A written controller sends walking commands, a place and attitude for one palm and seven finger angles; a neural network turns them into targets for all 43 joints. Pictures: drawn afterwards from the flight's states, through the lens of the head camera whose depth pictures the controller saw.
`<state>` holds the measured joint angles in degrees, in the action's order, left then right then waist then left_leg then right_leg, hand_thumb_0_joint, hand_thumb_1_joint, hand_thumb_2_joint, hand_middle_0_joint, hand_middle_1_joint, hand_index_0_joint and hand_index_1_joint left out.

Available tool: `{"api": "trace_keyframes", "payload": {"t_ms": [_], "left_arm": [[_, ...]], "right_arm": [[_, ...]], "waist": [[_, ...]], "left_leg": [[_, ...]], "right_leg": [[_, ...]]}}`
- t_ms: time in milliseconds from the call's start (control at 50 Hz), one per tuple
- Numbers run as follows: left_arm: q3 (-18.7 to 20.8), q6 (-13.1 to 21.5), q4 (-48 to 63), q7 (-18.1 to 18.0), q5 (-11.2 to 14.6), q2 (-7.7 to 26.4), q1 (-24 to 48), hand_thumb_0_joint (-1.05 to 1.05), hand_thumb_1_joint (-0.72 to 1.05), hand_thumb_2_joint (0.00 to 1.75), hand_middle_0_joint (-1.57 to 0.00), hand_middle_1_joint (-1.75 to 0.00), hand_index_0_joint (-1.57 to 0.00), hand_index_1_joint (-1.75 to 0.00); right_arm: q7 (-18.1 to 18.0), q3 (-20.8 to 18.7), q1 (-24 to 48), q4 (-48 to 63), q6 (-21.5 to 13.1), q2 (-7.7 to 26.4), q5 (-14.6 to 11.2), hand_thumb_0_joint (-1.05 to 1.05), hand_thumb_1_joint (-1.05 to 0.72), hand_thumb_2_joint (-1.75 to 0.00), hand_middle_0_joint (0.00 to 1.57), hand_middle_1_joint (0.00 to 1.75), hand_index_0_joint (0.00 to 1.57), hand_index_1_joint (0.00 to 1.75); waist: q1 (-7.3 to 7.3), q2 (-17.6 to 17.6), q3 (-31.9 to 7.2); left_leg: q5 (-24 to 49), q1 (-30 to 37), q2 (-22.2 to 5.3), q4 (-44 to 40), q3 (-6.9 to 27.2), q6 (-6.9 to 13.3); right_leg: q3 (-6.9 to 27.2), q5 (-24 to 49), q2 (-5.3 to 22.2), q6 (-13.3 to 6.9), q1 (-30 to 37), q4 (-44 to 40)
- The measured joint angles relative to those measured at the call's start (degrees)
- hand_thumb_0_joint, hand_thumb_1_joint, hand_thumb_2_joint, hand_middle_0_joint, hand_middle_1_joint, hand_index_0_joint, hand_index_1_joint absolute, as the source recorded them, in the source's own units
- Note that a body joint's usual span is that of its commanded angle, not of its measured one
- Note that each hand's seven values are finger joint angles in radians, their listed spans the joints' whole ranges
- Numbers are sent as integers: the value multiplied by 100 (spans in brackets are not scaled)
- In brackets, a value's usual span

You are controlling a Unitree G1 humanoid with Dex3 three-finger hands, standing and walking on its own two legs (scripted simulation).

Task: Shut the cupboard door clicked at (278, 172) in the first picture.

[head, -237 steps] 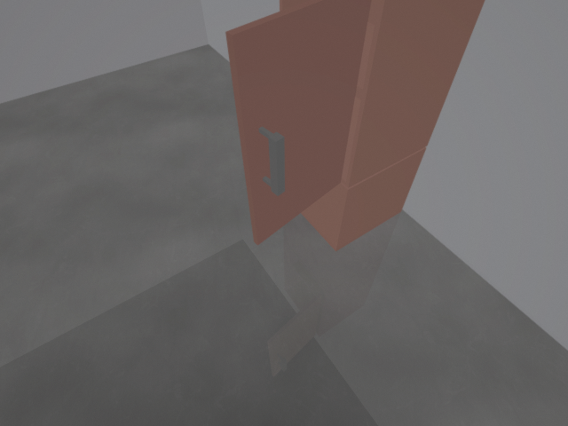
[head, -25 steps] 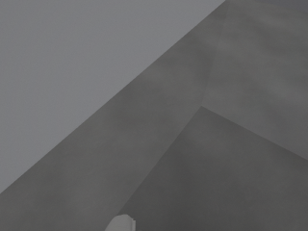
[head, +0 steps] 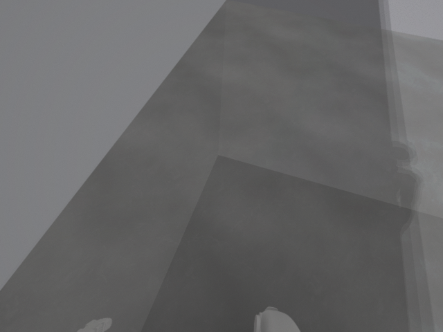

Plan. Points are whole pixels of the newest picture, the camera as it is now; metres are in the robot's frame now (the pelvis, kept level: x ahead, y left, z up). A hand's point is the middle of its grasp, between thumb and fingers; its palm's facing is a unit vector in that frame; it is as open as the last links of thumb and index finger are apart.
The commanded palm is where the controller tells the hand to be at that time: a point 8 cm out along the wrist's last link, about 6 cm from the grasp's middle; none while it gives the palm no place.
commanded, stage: walk around to get in front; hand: left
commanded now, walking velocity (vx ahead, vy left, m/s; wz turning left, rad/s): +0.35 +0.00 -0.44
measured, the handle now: out of the picture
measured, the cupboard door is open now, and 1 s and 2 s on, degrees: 100 100 100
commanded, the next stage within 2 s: walk to a spot facing it in 0.42 s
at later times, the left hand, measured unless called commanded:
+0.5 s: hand (177, 263) +0.28 +0.12 -0.17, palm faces -0.10 -0.97 -0.22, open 7.2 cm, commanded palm none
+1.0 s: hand (198, 209) +0.43 +0.09 -0.18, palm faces +0.11 -0.97 -0.23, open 7.4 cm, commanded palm none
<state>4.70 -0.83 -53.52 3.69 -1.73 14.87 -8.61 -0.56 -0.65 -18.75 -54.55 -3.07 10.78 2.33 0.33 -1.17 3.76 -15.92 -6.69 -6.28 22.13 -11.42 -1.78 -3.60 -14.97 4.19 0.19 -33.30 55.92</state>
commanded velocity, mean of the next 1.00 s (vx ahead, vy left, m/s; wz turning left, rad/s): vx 0.17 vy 0.00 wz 0.22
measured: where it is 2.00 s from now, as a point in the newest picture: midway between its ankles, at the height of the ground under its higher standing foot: (260, 274)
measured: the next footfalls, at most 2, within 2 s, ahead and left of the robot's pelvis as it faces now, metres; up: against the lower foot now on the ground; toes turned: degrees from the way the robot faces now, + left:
right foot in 0.16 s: +0.19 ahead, -0.13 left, +0.00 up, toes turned -12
left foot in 0.62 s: +0.44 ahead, +0.04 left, +0.00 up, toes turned -1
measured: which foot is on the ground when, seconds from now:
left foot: down 0.00-0.14, up 0.16-0.60, down 0.62-0.94, up 0.96-1.00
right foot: up 0.00-0.14, down 0.16-0.62, up 0.64-0.92, down 0.94-1.00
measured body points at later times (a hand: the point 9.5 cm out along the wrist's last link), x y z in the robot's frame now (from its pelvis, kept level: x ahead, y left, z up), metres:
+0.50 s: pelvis +0.22 -0.07 +0.00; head +0.23 -0.08 +0.45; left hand +0.28 +0.17 -0.15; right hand +0.26 -0.31 -0.15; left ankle +0.34 +0.07 -0.70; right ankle +0.15 -0.13 -0.74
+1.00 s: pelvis +0.35 -0.11 -0.02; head +0.39 -0.12 +0.43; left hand +0.42 +0.14 -0.16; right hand +0.41 -0.36 -0.17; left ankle +0.38 +0.03 -0.72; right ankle +0.38 -0.24 -0.75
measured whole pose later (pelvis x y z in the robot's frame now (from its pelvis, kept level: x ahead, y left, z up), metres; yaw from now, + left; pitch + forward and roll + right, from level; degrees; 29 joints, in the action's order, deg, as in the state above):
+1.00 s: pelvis +0.35 -0.11 -0.02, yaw +5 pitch +0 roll +1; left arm 3.0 0.1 -53.7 -0.8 -1.3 11.0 -10.1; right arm 0.4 -3.7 -12.7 -57.0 4.1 12.0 1.3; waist -0.3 -0.2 3.6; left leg -24.5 -26.2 0.2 47.1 2.7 -1.2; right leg -3.4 -16.9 3.6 0.8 -19.0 36.2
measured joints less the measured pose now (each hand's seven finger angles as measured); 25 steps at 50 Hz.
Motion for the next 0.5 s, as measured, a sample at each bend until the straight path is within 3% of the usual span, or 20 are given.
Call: {"api": "trace_keyframes", "payload": {"t_ms": [120,160,220,260,380,500], "left_arm": [[-83,21,124,10,1,-5,566,1,91,90,-19,-29,-19,-30],[-106,190,205,-11,-7,36,675,1,91,90,-19,-29,-19,-30],[-140,372,207,-169,100,-91,676,0,91,90,-19,-29,-20,-30],[-196,363,132,-239,132,-207,503,0,91,90,-19,-29,-20,-30],[-139,415,-260,-364,152,-376,-118,-1,94,90,-20,-30,-20,-30],[-178,490,-631,-329,110,-312,-653,-1,94,90,-20,-30,-20,-30]], "right_arm": [[33,-72,-605,-335,106,154,23,0,-91,-90,20,30,20,30],[58,-59,-799,-470,172,150,-34,0,-91,-90,20,30,20,30],[75,-82,-547,-634,353,195,-127,1,-91,-90,20,30,20,30],[63,-120,-303,-606,375,205,-113,1,-91,-90,20,30,20,30],[125,-164,345,-229,275,43,-45,1,-91,-90,20,30,20,30],[214,-163,841,-108,229,-78,-54,0,-91,-90,20,30,20,30]], "waist": [[-366,150,129],[-394,85,140],[-417,142,323],[-424,170,300],[-303,80,7],[-32,99,-164]], "left_leg": [[-656,551,-208,273,-405,-319],[-1022,313,-362,1291,-383,-308],[-1229,-804,-289,3954,494,-139],[-884,-1436,-255,4565,709,-126],[65,-2423,-266,3499,780,-180],[531,-2404,-116,2189,734,-138]], "right_leg": [[-331,67,-116,-194,471,-1670],[-353,245,-190,-428,827,-2020],[-354,-51,-324,-543,1019,-1654],[-325,-69,-429,-507,1354,-1984],[-146,137,-647,-583,2242,-3146],[-48,-68,-787,-545,2946,-3659]]}}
